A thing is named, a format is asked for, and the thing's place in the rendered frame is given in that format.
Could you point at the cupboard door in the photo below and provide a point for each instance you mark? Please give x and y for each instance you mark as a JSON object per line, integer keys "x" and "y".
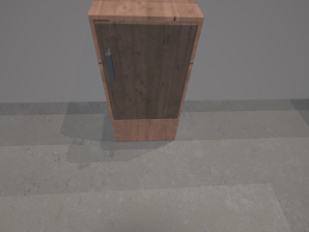
{"x": 151, "y": 62}

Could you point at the handle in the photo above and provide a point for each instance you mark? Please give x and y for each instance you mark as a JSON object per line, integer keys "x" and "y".
{"x": 110, "y": 67}

